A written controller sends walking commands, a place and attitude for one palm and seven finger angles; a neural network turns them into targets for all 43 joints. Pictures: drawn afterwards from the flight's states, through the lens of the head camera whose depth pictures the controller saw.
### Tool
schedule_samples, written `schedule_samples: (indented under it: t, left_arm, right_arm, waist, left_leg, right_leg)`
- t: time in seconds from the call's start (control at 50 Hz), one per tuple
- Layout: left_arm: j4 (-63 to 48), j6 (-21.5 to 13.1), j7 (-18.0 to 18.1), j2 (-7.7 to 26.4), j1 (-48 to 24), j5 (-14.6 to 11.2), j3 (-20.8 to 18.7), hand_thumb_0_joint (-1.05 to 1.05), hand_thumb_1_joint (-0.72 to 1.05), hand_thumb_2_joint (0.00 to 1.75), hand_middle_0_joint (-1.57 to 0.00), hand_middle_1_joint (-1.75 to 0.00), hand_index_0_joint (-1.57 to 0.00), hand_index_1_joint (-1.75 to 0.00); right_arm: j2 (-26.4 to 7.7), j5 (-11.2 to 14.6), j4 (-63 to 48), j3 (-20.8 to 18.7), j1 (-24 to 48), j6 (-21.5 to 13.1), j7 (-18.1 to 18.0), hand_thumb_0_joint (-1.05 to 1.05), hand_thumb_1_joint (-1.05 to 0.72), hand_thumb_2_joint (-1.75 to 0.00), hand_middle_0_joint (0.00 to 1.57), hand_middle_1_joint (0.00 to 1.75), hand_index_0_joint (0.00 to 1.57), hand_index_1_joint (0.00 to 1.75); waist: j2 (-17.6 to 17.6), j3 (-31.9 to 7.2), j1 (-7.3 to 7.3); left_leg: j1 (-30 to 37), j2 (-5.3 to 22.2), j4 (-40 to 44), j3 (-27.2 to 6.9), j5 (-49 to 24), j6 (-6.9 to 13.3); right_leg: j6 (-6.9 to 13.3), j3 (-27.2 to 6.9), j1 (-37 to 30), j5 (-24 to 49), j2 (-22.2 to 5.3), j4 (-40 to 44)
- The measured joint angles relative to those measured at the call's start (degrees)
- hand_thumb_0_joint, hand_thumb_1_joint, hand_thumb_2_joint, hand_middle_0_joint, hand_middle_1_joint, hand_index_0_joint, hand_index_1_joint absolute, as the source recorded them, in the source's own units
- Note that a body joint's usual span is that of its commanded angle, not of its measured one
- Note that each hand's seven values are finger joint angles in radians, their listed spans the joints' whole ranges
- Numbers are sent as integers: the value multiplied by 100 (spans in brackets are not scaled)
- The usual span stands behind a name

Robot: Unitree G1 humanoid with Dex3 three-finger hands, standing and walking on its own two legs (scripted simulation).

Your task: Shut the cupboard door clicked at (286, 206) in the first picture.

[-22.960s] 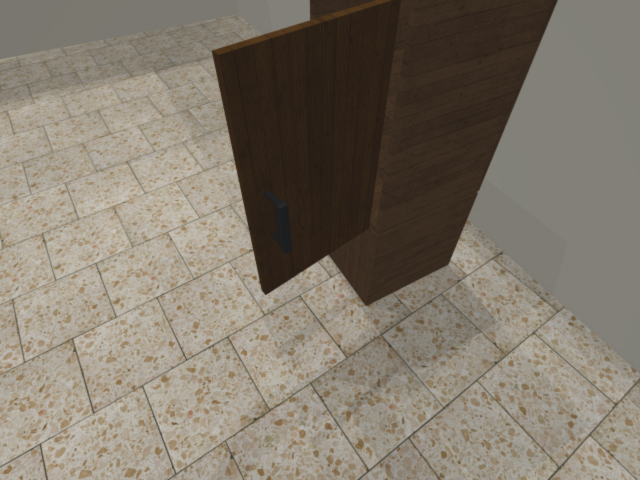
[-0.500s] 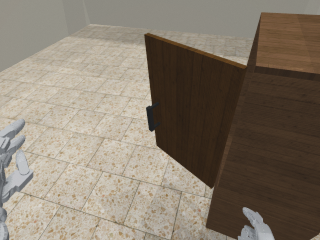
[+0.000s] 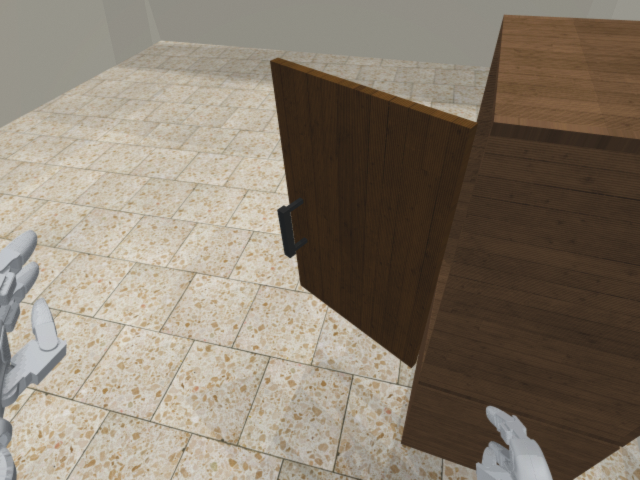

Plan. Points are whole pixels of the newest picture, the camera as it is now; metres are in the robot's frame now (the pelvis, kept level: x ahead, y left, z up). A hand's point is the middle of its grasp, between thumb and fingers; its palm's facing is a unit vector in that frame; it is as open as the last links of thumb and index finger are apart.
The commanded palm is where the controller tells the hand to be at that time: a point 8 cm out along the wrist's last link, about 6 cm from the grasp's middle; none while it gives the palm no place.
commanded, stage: step back with the hand held close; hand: left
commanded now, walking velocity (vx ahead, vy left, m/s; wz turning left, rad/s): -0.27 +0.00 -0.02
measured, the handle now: (293, 228) +0.63 +0.12 -0.09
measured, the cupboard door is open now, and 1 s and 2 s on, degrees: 66 66 66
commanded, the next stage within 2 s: stop stepping back and stand still in 1.42 s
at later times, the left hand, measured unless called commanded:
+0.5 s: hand out of the picture +0.14 +0.30 +0.16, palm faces +0.40 -0.78 -0.49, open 7.4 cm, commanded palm +0.09 +0.33 +0.18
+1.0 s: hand out of the picture +0.08 +0.29 +0.17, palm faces +0.48 -0.72 -0.51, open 7.4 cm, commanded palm +0.01 +0.32 +0.18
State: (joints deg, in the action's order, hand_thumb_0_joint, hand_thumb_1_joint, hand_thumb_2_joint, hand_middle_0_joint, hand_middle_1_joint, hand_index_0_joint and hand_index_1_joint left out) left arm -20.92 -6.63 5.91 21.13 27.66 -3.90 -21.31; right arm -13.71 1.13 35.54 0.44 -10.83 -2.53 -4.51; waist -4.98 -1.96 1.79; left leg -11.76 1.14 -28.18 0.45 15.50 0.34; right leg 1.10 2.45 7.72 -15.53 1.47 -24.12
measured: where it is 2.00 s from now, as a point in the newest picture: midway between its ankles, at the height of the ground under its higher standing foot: outside the picture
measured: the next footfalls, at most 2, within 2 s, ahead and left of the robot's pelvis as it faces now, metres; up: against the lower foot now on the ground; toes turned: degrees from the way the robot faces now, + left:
right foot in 1.40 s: -0.22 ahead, -0.11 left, +0.00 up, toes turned +6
right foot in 1.94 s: -0.24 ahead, -0.02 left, +0.00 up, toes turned -5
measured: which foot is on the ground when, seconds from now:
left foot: down 0.00-1.00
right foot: down 0.00-1.00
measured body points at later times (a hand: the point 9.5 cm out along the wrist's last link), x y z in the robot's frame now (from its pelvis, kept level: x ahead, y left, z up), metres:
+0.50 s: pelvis -0.06 +0.03 -0.01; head -0.05 +0.04 +0.44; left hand +0.12 +0.34 +0.18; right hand +0.11 -0.21 -0.08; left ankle +0.00 +0.11 -0.74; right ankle -0.03 -0.11 -0.74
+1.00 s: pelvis -0.12 +0.02 -0.03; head -0.11 +0.03 +0.42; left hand +0.05 +0.33 +0.19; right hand +0.05 -0.23 -0.10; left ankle -0.01 +0.12 -0.74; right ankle -0.03 -0.10 -0.74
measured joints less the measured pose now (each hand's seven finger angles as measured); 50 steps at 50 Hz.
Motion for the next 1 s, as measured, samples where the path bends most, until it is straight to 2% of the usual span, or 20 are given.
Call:
schedule_samples:
  t: [0.18, 0.32, 0.52, 0.72, 0.82, 0.92, 1.0]
  left_arm:
    - [-310, -88, 66, 246, 359, -37, -65, 2, 89, 90, -21, -30, -21, -30]
    - [-463, -115, 144, 463, 408, -57, -221, 2, 89, 90, -22, -30, -21, -30]
    - [-639, -400, 195, 387, 382, 107, -362, 2, 89, 90, -22, -30, -21, -30]
    - [-692, -624, 300, 173, 157, 230, -347, 2, 89, 90, -21, -30, -21, -30]
    - [-821, -765, 348, 249, 176, 244, -345, 2, 89, 90, -21, -30, -21, -30]
    - [-765, -886, 308, 531, 146, 296, -546, 1, 89, 90, -22, -30, -21, -30]
    - [-746, -905, 266, 567, 212, 312, -704, 1, 89, 90, -22, -30, -21, -30]
  right_arm:
    - [-89, 26, -172, -149, 59, 430, -146, 2, -91, -90, 20, 30, 20, 30]
    - [23, 38, -341, -85, 71, 532, -147, 2, -91, -90, 20, 30, 20, 30]
    - [74, -2, -411, 14, -83, 287, -130, 2, -90, -90, 21, 30, 20, 30]
    - [67, -82, -185, 9, -252, 36, -69, 2, -90, -90, 21, 30, 20, 30]
    - [78, -109, -102, 2, -267, -33, -66, 2, -90, -90, 21, 30, 20, 30]
    - [116, -97, -160, -36, -297, -110, -79, 2, -90, -90, 21, 30, 20, 30]
    - [107, -86, -149, -83, -262, -124, -38, 2, -90, -90, 21, 30, 20, 30]
  waist:
    - [140, 41, -131]
    - [287, 36, -201]
    - [414, 79, -184]
    - [433, 97, -126]
    - [483, 110, -210]
    - [497, 194, -393]
    - [477, 247, -362]
  left_leg:
    - [-307, -187, -29, 163, -79, 150]
    - [-576, -200, -136, 236, -187, 228]
    - [-1041, -176, -563, 149, -270, 292]
    - [-1402, -85, -1012, 52, -3, 244]
    - [-1478, -58, -905, 49, -231, 236]
    - [-1631, -25, -997, 40, -425, 275]
    - [-1800, 63, -1304, 144, -61, 259]
  right_leg:
    - [-173, -149, 473, -33, -204, -320]
    - [-238, -216, 747, 118, -223, -398]
    - [-257, -120, 1128, 234, -207, -722]
    - [-176, 9, 1368, 306, -140, -950]
    - [-173, 12, 1446, 436, -111, -867]
    - [-178, -233, 1558, 325, 87, -1127]
    - [-109, -248, 1710, 237, 107, -1408]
